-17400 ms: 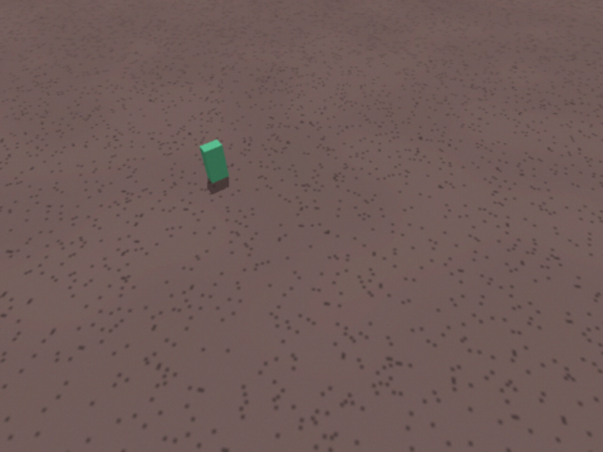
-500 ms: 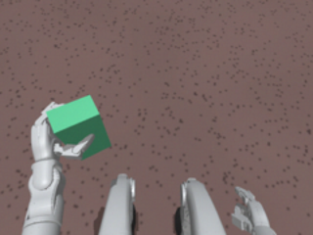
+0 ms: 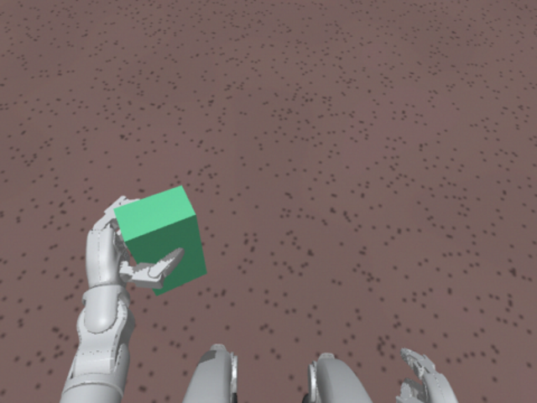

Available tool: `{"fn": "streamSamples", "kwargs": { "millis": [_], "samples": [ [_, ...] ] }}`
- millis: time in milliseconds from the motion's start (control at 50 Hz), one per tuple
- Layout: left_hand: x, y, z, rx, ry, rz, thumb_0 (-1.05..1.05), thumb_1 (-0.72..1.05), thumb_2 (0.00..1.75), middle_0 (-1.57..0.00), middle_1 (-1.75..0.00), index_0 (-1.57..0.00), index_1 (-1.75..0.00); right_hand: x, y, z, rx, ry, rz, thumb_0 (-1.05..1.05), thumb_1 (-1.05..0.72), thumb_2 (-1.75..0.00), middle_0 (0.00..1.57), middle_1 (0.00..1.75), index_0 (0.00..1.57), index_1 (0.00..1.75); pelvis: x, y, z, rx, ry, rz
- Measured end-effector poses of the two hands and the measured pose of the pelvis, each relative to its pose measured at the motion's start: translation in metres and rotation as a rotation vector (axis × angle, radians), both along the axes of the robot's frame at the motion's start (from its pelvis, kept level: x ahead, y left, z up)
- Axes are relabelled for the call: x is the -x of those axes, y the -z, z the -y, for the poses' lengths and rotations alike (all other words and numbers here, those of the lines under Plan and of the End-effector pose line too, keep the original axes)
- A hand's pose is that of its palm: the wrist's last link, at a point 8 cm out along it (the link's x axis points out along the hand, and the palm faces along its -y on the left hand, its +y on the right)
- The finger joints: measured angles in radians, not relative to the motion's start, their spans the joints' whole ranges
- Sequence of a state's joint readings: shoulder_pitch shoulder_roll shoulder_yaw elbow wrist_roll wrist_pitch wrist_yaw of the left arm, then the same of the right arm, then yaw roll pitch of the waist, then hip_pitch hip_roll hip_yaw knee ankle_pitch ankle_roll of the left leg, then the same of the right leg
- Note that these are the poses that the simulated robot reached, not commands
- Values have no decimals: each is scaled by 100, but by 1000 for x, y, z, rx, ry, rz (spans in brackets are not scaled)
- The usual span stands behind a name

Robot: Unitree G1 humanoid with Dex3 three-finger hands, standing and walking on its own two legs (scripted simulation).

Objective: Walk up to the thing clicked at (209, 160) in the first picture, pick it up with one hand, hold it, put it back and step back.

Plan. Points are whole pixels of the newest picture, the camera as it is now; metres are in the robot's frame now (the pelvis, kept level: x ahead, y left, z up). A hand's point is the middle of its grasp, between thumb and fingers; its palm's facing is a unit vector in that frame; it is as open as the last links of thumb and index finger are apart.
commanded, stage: lift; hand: left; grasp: from the side
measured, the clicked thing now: (167, 246) +0.35 +0.17 -0.02
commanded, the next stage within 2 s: hold in 0.76 s
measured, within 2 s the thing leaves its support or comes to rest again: neither
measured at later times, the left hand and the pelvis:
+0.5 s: hand (159, 229) +0.34 +0.17 +0.06, palm faces +0.22 -0.97 -0.04, open 9.5 cm; pelvis +0.01 -0.01 +0.04, yaw +1 degrees
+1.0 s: hand (157, 216) +0.35 +0.17 +0.08, palm faces +0.22 -0.97 -0.04, open 9.5 cm; pelvis +0.02 -0.01 +0.05, yaw +0 degrees
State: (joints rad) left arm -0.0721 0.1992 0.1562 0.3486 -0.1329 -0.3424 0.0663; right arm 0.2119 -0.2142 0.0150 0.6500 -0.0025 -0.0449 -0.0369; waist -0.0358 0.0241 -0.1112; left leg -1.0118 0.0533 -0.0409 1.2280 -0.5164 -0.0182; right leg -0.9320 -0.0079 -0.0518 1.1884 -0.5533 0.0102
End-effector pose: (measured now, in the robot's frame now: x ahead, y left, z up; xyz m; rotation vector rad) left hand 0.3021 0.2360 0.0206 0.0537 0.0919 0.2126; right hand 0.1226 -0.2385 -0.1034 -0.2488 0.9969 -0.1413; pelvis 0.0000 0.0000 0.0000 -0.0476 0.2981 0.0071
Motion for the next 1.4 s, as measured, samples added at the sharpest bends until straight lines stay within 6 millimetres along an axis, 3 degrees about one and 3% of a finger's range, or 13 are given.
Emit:
{"fn": "streamSamples", "kwargs": {
  "millis": [260,520,960,1400],
  "samples": [
    [-1,-28,13,3,-5,3,0,-29,107,-72,-99,-75,-97,-6,-22,-2,-14,-12,6,1,-91,-90,21,30,20,30,-5,-24,5,-11,-5,61],
    [-6,-41,22,20,-18,4,0,-28,107,-71,-100,-74,-98,-15,-39,6,-3,-12,15,1,-92,-90,20,30,20,30,-13,-39,10,-21,-6,98],
    [-14,-59,23,17,-17,17,0,-28,107,-71,-101,-73,-98,-16,-53,8,-6,3,-3,1,-92,-90,20,30,20,30,-23,-53,9,-25,0,142],
    [-8,-76,22,14,-10,29,0,-28,107,-71,-100,-74,-98,-20,-65,-1,-21,4,31,1,-93,-91,20,30,20,30,-22,-62,4,-26,0,185]
  ]
}}
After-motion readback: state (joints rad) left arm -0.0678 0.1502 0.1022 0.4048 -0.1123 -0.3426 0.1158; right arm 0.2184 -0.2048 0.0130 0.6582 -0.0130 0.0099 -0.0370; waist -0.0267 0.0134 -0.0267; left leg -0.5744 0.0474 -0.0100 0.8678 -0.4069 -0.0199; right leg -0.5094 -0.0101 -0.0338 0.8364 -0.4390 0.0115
